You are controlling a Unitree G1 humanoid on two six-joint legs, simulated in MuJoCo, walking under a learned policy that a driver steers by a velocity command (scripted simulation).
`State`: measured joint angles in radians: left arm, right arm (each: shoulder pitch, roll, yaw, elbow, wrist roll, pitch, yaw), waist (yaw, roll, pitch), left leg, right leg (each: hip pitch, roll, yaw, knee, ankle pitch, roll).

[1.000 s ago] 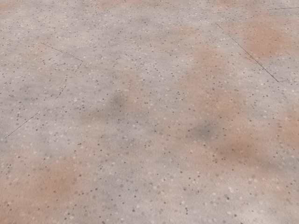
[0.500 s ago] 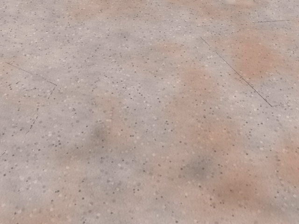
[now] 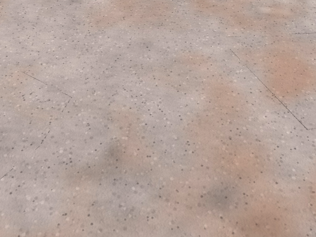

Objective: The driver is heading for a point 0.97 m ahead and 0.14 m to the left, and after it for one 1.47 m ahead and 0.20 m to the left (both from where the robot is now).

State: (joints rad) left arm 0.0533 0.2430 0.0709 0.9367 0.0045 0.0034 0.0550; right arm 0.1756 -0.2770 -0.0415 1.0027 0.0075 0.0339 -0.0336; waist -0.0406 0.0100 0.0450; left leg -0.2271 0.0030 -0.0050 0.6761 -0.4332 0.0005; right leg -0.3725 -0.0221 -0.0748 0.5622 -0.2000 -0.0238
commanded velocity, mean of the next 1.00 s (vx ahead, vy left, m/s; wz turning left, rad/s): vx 0.15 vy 0.00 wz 0.23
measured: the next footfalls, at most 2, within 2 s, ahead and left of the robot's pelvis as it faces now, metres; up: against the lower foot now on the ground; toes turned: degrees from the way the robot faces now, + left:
right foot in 0.68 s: +0.03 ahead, -0.07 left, +0.00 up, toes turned +13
left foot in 1.08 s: +0.25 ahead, +0.28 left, +0.00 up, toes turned +16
